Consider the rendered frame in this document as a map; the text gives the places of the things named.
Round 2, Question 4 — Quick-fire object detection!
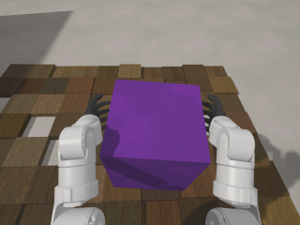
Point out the carton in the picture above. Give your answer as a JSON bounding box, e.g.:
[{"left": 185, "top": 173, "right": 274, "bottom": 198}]
[{"left": 99, "top": 79, "right": 211, "bottom": 191}]

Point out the right robot upper arm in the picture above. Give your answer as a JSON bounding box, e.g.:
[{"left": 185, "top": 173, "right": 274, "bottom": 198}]
[{"left": 205, "top": 207, "right": 260, "bottom": 225}]

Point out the robot left hand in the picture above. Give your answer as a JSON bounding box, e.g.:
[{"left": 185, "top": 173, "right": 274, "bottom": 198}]
[{"left": 85, "top": 93, "right": 111, "bottom": 130}]

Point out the robot right forearm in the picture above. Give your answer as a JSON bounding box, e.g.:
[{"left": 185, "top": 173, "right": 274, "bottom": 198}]
[{"left": 208, "top": 115, "right": 262, "bottom": 225}]

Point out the robot left forearm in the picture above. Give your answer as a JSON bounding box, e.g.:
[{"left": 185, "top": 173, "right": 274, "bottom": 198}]
[{"left": 51, "top": 114, "right": 103, "bottom": 225}]

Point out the robot right hand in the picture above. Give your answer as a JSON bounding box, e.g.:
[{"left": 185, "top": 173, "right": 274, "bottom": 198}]
[{"left": 202, "top": 94, "right": 226, "bottom": 132}]

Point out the left robot upper arm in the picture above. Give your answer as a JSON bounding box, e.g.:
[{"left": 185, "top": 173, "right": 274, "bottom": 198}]
[{"left": 53, "top": 207, "right": 106, "bottom": 225}]

